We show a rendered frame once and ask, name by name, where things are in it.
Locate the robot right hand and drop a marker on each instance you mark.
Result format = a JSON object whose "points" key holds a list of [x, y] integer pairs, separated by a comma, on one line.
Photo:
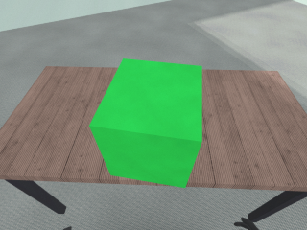
{"points": [[246, 223]]}

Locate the table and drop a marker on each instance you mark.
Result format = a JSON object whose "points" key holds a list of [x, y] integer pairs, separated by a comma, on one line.
{"points": [[253, 135]]}

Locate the carton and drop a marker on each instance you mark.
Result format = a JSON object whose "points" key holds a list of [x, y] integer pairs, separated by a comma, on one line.
{"points": [[148, 125]]}

